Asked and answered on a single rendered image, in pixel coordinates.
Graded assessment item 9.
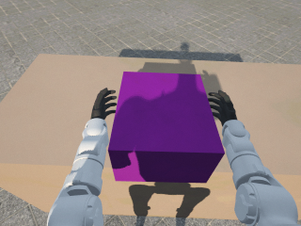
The pedestal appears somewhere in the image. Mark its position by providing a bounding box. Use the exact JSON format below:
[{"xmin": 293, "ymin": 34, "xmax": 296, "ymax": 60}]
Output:
[{"xmin": 0, "ymin": 54, "xmax": 301, "ymax": 220}]

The right robot hand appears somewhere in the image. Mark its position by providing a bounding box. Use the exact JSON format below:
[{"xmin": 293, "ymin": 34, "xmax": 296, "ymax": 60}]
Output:
[{"xmin": 208, "ymin": 90, "xmax": 237, "ymax": 126}]

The carton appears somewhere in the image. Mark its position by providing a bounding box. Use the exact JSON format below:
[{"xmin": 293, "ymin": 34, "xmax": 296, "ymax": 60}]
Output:
[{"xmin": 108, "ymin": 72, "xmax": 225, "ymax": 184}]

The robot left forearm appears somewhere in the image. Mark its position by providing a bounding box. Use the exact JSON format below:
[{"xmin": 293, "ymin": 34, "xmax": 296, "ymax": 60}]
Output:
[{"xmin": 46, "ymin": 118, "xmax": 109, "ymax": 226}]

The right robot upper arm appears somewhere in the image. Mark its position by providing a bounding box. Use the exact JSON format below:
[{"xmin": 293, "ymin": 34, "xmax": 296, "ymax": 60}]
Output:
[{"xmin": 234, "ymin": 182, "xmax": 301, "ymax": 226}]

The robot right forearm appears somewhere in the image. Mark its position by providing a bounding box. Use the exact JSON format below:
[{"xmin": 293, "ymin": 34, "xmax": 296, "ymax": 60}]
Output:
[{"xmin": 222, "ymin": 120, "xmax": 298, "ymax": 222}]

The left robot upper arm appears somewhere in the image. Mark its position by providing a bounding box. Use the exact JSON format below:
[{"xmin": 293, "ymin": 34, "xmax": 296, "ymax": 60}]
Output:
[{"xmin": 48, "ymin": 194, "xmax": 103, "ymax": 226}]

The left robot hand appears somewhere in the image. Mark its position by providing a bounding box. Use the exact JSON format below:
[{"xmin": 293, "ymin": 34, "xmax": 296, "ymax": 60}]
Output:
[{"xmin": 90, "ymin": 88, "xmax": 118, "ymax": 120}]

